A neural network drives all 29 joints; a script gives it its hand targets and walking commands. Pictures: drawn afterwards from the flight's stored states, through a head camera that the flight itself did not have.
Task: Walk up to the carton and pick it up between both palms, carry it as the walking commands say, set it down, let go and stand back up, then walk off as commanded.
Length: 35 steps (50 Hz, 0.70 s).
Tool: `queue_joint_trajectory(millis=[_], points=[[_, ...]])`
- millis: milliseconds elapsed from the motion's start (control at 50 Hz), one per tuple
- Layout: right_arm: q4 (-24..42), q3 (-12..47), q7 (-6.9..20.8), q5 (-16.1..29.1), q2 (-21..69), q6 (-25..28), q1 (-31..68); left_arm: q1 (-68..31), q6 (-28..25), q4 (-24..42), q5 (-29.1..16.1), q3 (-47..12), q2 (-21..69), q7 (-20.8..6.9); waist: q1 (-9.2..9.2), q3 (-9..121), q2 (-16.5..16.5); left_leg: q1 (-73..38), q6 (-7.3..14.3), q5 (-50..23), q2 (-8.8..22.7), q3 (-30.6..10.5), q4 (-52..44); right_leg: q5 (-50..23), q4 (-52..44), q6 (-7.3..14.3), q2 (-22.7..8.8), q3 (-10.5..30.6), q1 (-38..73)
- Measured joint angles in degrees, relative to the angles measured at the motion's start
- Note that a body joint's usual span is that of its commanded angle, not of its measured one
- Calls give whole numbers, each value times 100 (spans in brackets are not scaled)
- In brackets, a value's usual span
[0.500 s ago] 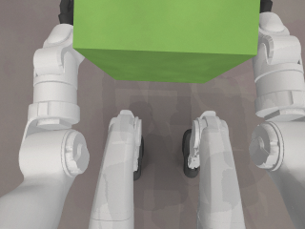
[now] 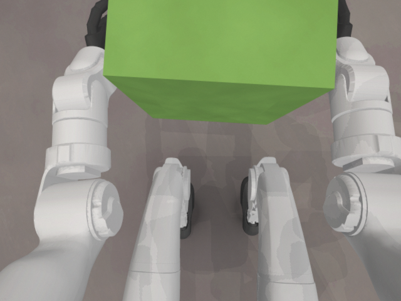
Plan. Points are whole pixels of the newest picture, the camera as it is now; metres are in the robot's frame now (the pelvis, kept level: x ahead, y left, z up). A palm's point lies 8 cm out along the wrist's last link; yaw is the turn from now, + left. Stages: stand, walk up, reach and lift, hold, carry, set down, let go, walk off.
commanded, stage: reach and lift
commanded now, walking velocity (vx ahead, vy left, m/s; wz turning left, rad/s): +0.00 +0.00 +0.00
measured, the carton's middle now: (215, 56) +0.53 +0.02 -0.07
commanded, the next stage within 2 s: none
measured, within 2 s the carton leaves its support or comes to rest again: neither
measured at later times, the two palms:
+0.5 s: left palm (76, 41) +0.48 +0.20 +0.06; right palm (367, 27) +0.50 -0.17 +0.05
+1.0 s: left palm out of the picture +0.46 +0.19 +0.19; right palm out of the picture +0.48 -0.18 +0.17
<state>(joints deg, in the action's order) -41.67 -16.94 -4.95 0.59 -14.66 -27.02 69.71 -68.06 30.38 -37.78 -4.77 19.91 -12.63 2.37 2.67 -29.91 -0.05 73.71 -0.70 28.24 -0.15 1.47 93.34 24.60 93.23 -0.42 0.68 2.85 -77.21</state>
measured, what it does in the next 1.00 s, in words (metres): rises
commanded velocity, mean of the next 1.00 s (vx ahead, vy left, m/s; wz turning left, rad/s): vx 0.00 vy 0.00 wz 0.00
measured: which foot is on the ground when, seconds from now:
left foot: down 0.00-1.00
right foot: down 0.00-1.00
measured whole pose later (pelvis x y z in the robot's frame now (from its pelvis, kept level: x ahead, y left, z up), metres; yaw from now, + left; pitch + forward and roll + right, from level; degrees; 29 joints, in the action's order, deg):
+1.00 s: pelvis +0.08 -0.01 +0.14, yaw -1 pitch +6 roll +3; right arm -41.0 -19.1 -1.7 -9.0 -2.9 -27.8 41.7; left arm -39.4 32.2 -34.9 7.1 25.3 -2.9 -5.0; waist 2.7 -2.0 1.0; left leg 41.5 -1.1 23.4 -0.2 1.3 58.2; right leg 21.5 61.0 0.8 0.7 3.0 -45.9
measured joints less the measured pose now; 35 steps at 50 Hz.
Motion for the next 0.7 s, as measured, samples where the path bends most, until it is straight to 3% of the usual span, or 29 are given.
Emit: queue_joint_trajectory(millis=[280,480,700], points=[[183,-24,-35,-201,309,-64,-529,572,-23,93,236,142,144,-230,0,137,232,-1026,-17,-127,-4,-3,-913,-86,-855,37,0,5,1012],[327,-24,52,-202,377,-24,-899,988,-54,329,237,-166,189,-177,0,8,80,-1800,-24,-204,-5,-8,-1405,-160,-1364,38,0,7,1807],[338,-24,100,-218,438,-74,-1229,1315,-51,331,358,101,469,-204,0,417,90,-2439,-24,-355,-4,-8,-2085,-265,-1961,54,0,11,2410]])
